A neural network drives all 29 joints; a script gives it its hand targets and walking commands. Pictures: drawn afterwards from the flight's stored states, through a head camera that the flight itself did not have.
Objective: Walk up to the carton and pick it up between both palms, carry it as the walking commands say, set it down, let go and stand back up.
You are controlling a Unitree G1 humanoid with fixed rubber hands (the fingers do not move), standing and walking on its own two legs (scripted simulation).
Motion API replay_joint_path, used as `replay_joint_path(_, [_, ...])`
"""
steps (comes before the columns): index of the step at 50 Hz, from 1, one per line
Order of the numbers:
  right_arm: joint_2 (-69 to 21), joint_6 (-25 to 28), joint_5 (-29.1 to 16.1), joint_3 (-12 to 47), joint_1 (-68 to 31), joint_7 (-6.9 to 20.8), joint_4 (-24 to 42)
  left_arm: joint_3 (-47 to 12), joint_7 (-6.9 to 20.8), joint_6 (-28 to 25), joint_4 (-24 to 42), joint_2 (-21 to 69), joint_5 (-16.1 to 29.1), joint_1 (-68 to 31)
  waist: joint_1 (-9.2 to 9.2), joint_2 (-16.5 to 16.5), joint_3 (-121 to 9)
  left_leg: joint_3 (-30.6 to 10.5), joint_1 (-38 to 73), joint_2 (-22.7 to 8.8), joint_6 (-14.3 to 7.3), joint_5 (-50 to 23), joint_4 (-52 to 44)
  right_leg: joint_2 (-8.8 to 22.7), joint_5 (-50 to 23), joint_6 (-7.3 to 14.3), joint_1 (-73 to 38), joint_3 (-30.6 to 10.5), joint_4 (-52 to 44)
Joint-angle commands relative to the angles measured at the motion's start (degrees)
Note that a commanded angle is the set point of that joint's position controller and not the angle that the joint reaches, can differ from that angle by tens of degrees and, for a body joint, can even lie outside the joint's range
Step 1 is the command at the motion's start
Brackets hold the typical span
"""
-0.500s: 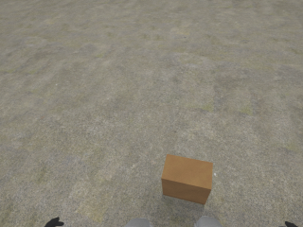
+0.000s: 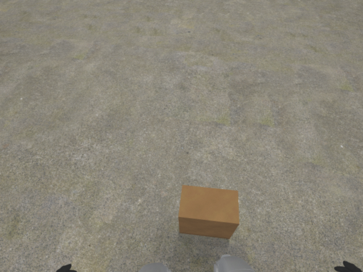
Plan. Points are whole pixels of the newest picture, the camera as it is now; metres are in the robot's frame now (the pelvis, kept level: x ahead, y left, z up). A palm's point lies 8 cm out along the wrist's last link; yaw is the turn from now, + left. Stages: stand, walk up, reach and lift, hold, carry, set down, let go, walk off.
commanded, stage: walk up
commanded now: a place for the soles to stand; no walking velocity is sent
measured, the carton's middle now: (206, 213) +0.43 -0.08 -0.60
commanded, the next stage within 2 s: none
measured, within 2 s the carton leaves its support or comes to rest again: neither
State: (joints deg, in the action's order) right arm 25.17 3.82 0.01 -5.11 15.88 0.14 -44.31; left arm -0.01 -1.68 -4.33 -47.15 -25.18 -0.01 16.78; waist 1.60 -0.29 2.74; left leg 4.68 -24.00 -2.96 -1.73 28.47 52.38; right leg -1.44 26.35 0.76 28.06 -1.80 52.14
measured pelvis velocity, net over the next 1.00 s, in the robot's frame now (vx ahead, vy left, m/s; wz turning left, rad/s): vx -0.02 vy -0.01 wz -0.07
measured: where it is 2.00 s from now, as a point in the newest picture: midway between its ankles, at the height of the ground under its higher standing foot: outside the picture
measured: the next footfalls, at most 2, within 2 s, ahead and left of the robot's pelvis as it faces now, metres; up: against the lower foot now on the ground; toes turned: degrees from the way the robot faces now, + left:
none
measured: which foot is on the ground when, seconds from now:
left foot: down 0.00-1.00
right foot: down 0.00-1.00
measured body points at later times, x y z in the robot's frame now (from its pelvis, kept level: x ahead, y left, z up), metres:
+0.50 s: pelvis -0.01 +0.00 +0.00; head -0.01 +0.00 +0.45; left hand +0.09 +0.32 -0.10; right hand +0.08 -0.35 -0.08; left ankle +0.00 +0.10 -0.69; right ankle +0.05 -0.14 -0.69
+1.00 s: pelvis -0.02 -0.01 +0.00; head -0.02 -0.01 +0.45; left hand +0.09 +0.31 -0.10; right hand +0.06 -0.36 -0.08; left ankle +0.00 +0.10 -0.69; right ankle +0.04 -0.14 -0.69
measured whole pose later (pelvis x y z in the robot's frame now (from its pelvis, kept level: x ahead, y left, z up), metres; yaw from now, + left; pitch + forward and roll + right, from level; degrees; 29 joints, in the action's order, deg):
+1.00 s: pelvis -0.02 -0.01 +0.00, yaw -4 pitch -2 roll +0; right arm 25.1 2.6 0.0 -5.1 13.5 0.6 -45.5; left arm 0.0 -1.0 -4.0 -47.1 -25.2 0.0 16.8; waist 0.9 -0.4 1.4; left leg 6.6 -23.0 -4.2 -0.8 27.2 52.2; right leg -0.5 19.3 0.4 28.8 -1.8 50.6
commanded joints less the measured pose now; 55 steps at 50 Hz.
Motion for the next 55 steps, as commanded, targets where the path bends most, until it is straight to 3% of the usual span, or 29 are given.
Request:
replay_joint_path(1, [11.7, 0.0, -0.5, -2.5, -3.5, -1.0, 3.9, 5.2, -0.3, -1.7, 1.9, -13.9, -0.7, 4.3, -2.71, 0.5, -12.8, -3.2, 7.1, -6.9, -2.5, -36.8, -0.2, 5.4, -36.6, 7.1, -11.7, -7.1, -9.5])
replay_joint_path(3, [8.7, -0.3, -0.6, -1.7, -5.5, -1.0, 4.9, 5.5, -1.1, -1.6, 1.8, -15.9, -0.5, 5.2, -4.05, -2.1, -11.2, -3.2, -3.9, -0.5, 0.6, -22.1, 4.4, 12.1, -45.5, 15.3, -17.1, -22.6, -9.7])
replay_joint_path(5, [8.6, -0.1, -0.1, -2.0, -3.8, -1.0, 3.4, 5.1, -1.0, -1.0, 2.0, -15.1, -0.1, 2.8, -2.06, -3.5, -10.1, -5.0, -1.2, -0.1, -0.4, -9.9, -1.8, 13.4, -41.1, 15.6, -12.2, -23.8, -9.6])
replay_joint_path(7, [11.1, 0.6, 0.6, -2.9, -1.5, -0.8, 1.8, 4.1, -0.6, -0.4, 2.8, -13.4, -0.5, -0.7, 0.71, -1.8, -8.8, -10.9, 6.1, -3.1, -3.3, -8.9, -9.3, 8.6, -32.1, 10.8, -2.1, -18.6, -5.6])
replay_joint_path(9, [15.5, 1.1, 0.8, -4.1, 3.6, -1.1, -0.1, 3.1, -0.4, 0.0, 3.8, -9.1, -0.2, -4.4, 3.38, 7.0, -6.6, -21.7, 19.3, -16.8, -10.1, -16.1, -21.1, 0.0, -16.8, 2.2, 12.1, 0.6, 5.7])
replay_joint_path(10, [14.9, 0.9, 0.9, -3.8, 3.1, -1.1, 0.0, 3.2, -0.6, 0.0, 3.7, -9.5, -0.3, -4.7, 2.89, 8.8, -4.9, -24.2, 20.9, -22.3, -13.6, -27.0, -22.2, 1.3, 1.4, 1.0, 15.7, 1.7, 6.1])
replay_joint_path(11, [15.2, 0.7, 0.6, -3.9, 1.2, -1.1, 0.4, 3.4, -0.6, -0.1, 3.7, -10.6, -0.6, -4.6, 2.53, 8.6, -4.3, -23.4, 19.5, -23.6, -15.0, -31.7, -21.4, 2.8, 6.2, 0.9, 13.9, 1.3, 6.5])
replay_joint_path(14, [14.1, -0.1, 0.7, -3.0, -6.2, -0.8, 2.1, 3.9, 0.1, -1.5, 1.8, -10.5, -0.6, 1.9, -2.58, 7.4, -3.8, -9.9, 8.9, -15.3, -8.1, -29.6, -14.4, 2.9, -9.2, 3.1, -1.9, 2.9, -10.2])
replay_joint_path(16, [10.8, -0.5, -0.2, -1.9, -6.5, -0.6, 3.6, 5.4, -0.3, -1.7, 1.2, -14.6, -1.2, 4.4, -3.13, -3.3, -7.9, -1.6, 0.0, -6.2, -1.9, -24.4, -1.0, 6.0, -26.3, 6.7, -12.7, -10.9, -13.2])
replay_joint_path(17, [9.0, -0.7, -0.4, -1.4, -7.5, -0.6, 4.0, 5.8, -0.9, -1.9, 1.4, -16.5, -1.4, 4.7, -3.77, -6.6, -8.0, -0.9, -6.5, -1.2, 0.3, -15.9, 4.6, 11.0, -29.1, 11.4, -16.2, -24.1, -16.5])
replay_joint_path(18, [9.2, -1.0, -0.4, -1.3, -8.4, -0.4, 4.3, 5.8, -0.7, -1.6, 0.8, -17.4, -1.0, 5.0, -3.44, -6.9, -7.4, -3.7, -8.3, 0.6, -0.4, 2.8, 3.7, 14.6, -27.4, 15.9, -15.3, -30.9, -18.1])
replay_joint_path(19, [9.2, -1.1, 0.0, -1.4, -7.9, -0.3, 3.9, 5.8, -0.7, -1.4, 0.5, -17.6, -1.2, 4.6, -3.05, -7.0, -6.9, -4.7, -7.6, 1.4, -0.8, 10.3, 2.7, 15.6, -21.6, 16.4, -13.6, -32.8, -19.9])
replay_joint_path(23, [11.4, 0.0, 1.3, -2.8, -0.1, 0.0, -0.4, 4.4, -0.1, 0.1, 2.7, -13.3, -1.1, -3.4, 1.75, -4.0, -2.8, -10.7, 5.5, -1.6, -3.1, 5.5, -15.1, 7.6, -5.0, 9.0, 4.6, -21.3, -14.8])
replay_joint_path(25, [17.0, 0.4, 1.7, -4.1, 2.8, -0.3, -1.3, 3.5, 0.1, 0.4, 3.0, -9.1, -1.1, -5.8, 3.79, 11.0, -1.4, -28.0, 14.2, -17.5, -8.6, 21.2, -33.2, -2.0, 0.5, 2.5, 17.7, -1.4, 3.3])
replay_joint_path(26, [17.4, 0.4, 1.8, -4.0, -0.6, -0.3, -0.2, 4.1, -0.1, 0.3, 2.5, -11.4, -1.1, -5.2, 2.48, 8.9, 2.1, -31.1, 10.6, -23.2, -12.2, 14.7, -34.5, 1.5, 3.2, 1.2, 17.6, -1.1, 6.6])
replay_joint_path(27, [16.1, 0.4, 1.8, -3.7, -3.6, -0.2, 0.6, 4.4, 0.2, 0.4, 1.9, -12.3, -1.0, -3.1, 0.57, 5.0, 2.5, -26.8, 7.5, -22.5, -12.4, 6.7, -31.6, 3.5, 3.5, 0.9, 12.5, -0.9, 6.6])
replay_joint_path(30, [14.0, -0.2, 1.4, -2.5, -8.9, 0.1, 0.9, 5.3, 0.7, -0.9, 0.0, -11.5, -1.1, 3.2, -3.79, 7.5, -1.4, -11.7, 2.0, -14.1, -7.1, -5.7, -20.5, 1.6, -3.1, 2.4, -3.8, 2.9, -7.9])
replay_joint_path(31, [12.6, -0.7, 1.2, -2.1, -8.0, 0.3, 1.1, 5.7, 0.5, -1.2, -0.4, -12.5, -1.4, 4.5, -3.92, 3.2, -2.8, -7.5, -0.2, -10.9, -5.1, -6.5, -14.1, 0.9, -7.3, 3.0, -7.8, 0.5, -12.4])
replay_joint_path(33, [7.6, -1.5, 0.6, -0.6, -7.3, 0.4, 2.8, 6.6, -0.1, -1.7, 0.9, -17.3, -2.2, 2.7, -2.89, -11.8, -2.9, -1.7, -11.5, 0.3, 0.0, 2.9, 2.7, 12.3, -4.3, 10.4, -11.6, -31.6, -24.9])
replay_joint_path(34, [10.0, -1.7, 0.6, -0.9, -9.6, 0.1, 3.3, 6.4, -0.1, -1.5, 0.3, -18.7, -1.6, 4.3, -3.84, -8.6, -2.7, -5.0, -11.9, 1.1, -0.5, 10.8, 3.4, 15.0, -1.5, 14.3, -10.4, -37.4, -26.8])
replay_joint_path(36, [11.2, -1.3, 1.0, -1.7, -6.7, 0.3, 1.6, 6.4, -0.2, -1.0, 0.5, -18.7, -1.8, 1.3, -2.53, -9.4, -1.1, -5.7, -9.3, 1.7, -1.0, 10.9, 1.6, 14.8, 5.4, 14.3, -7.3, -36.2, -28.0])
replay_joint_path(39, [11.3, -0.3, 1.4, -2.6, -0.8, 0.3, -1.2, 4.5, 0.1, 0.1, 2.7, -13.5, -1.3, -4.2, 1.40, -4.0, -0.3, -8.8, 5.9, -1.1, -2.3, 3.3, -15.2, 7.7, 3.3, 8.3, 6.7, -22.2, -19.7])
replay_joint_path(41, [16.0, 0.1, 1.8, -3.6, 1.8, -0.1, -1.7, 3.6, 0.5, 0.2, 3.1, -9.0, -0.9, -6.6, 2.93, 10.2, -1.3, -23.9, 13.4, -14.2, -6.8, 18.6, -31.0, -1.0, 1.2, 2.2, 16.0, -3.6, -1.7])
replay_joint_path(42, [17.6, 0.1, 2.1, -3.7, -1.4, -0.1, -0.5, 4.2, 0.3, 0.2, 2.4, -10.4, -0.9, -4.4, 1.57, 10.7, 1.4, -29.3, 10.4, -21.3, -10.3, 19.5, -34.8, 0.2, 2.3, 1.4, 16.2, 0.3, 3.5])
replay_joint_path(44, [15.7, 0.1, 1.7, -3.3, -6.9, -0.1, 0.7, 4.8, 0.7, 0.1, 0.9, -12.2, -0.7, -0.3, -1.57, 6.7, 1.7, -21.1, 5.6, -20.0, -10.6, 6.9, -29.3, 3.8, 1.7, 1.0, 7.5, 1.6, 1.4])
replay_joint_path(47, [12.7, -0.6, 1.3, -2.2, -8.2, 0.3, 1.1, 5.5, 0.6, -1.2, -0.1, -12.4, -1.2, 3.5, -3.69, 4.7, -3.2, -7.8, 0.4, -10.9, -4.7, -4.4, -16.0, 1.6, -9.2, 3.2, -6.5, -0.7, -11.7])
replay_joint_path(49, [8.7, -1.2, 0.5, -1.1, -7.8, 0.3, 2.3, 6.0, -0.1, -1.6, 0.9, -16.4, -1.7, 1.7, -2.10, -8.5, -3.4, -1.9, -5.8, -1.0, -0.7, -1.9, -1.2, 9.6, -9.0, 8.9, -7.7, -24.9, -20.9])
replay_joint_path(51, [9.9, -1.3, 0.7, -1.3, -6.9, 0.3, 2.1, 5.9, -0.1, -1.0, 1.0, -18.2, -1.6, 1.6, -2.14, -8.6, -3.1, -4.1, -6.4, 1.6, -1.3, 6.7, -2.3, 13.1, 1.4, 13.4, -7.3, -33.4, -24.8])
replay_joint_path(55, [11.4, -0.1, 1.5, -2.4, -2.0, 0.2, -0.5, 4.0, 0.2, -0.4, 2.7, -12.8, -1.2, -4.1, 1.19, -2.9, -2.9, -11.1, 6.3, -3.2, -3.1, 5.3, -15.9, 6.9, -3.2, 7.7, 5.9, -20.6, -16.5])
